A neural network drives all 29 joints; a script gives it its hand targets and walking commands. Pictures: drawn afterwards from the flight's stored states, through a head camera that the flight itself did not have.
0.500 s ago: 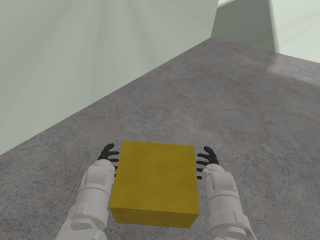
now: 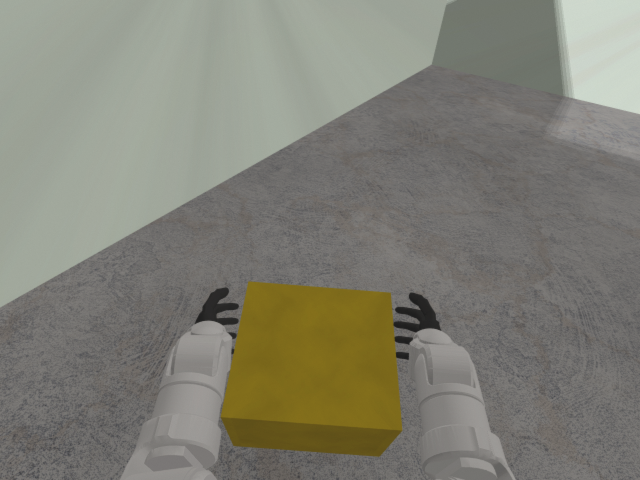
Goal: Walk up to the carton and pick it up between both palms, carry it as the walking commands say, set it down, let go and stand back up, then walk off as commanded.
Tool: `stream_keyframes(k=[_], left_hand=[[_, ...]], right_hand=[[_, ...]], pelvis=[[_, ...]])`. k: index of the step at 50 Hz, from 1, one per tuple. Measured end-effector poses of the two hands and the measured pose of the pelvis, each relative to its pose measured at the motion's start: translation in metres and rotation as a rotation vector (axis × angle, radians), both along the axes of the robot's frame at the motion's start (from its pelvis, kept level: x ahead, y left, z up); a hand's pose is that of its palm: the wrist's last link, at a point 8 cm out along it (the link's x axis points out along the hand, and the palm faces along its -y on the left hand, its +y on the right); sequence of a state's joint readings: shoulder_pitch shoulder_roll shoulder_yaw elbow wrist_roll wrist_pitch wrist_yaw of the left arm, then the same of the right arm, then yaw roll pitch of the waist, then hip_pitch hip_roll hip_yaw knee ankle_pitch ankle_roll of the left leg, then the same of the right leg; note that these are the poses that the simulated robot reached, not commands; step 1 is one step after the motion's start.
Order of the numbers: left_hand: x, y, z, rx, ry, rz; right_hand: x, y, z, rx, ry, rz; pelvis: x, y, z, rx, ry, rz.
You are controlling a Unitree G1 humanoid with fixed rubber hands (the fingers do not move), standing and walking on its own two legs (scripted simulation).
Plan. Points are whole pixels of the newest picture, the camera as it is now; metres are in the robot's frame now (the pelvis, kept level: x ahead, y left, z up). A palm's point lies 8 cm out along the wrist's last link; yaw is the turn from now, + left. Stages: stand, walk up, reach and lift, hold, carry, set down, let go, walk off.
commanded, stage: reach and lift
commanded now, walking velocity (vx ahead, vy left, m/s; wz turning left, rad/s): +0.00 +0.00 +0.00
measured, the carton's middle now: (313, 368) +0.31 +0.01 -0.05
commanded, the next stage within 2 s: hold in 0.54 s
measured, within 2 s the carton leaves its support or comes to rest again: neither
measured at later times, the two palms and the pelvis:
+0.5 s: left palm (211, 344) +0.29 +0.15 +0.03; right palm (432, 349) +0.30 -0.14 +0.04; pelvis +0.01 +0.00 +0.00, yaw -1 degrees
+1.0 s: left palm (213, 347) +0.28 +0.15 +0.03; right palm (437, 354) +0.29 -0.15 +0.04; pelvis +0.01 +0.00 +0.00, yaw -1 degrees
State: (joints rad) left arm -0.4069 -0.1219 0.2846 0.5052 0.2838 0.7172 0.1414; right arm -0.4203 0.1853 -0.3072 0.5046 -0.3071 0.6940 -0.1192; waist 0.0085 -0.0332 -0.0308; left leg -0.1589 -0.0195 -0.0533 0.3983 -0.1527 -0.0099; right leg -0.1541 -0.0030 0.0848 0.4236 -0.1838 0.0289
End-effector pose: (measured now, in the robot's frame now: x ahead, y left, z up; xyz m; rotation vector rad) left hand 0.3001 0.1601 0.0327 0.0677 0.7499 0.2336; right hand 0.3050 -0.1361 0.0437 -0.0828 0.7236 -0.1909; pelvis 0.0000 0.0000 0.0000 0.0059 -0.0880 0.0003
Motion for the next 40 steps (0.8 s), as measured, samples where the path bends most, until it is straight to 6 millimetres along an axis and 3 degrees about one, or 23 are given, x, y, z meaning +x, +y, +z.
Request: stream_keyframes(k=[11,40], left_hand=[[-0.004,-0.004,-0.002,0.004,-0.004,-0.007],[-0.017,-0.009,-0.001,0.016,0.004,0.011]], right_hand=[[-0.002,-0.004,0.0,0.005,-0.009,-0.001],[-0.011,-0.008,-0.002,0.0,-0.008,0.01]], pelvis=[[0.01,0.001,0.002,0.001,0.017,-0.007],[0.01,-0.001,0.001,0.002,0.009,-0.005]])
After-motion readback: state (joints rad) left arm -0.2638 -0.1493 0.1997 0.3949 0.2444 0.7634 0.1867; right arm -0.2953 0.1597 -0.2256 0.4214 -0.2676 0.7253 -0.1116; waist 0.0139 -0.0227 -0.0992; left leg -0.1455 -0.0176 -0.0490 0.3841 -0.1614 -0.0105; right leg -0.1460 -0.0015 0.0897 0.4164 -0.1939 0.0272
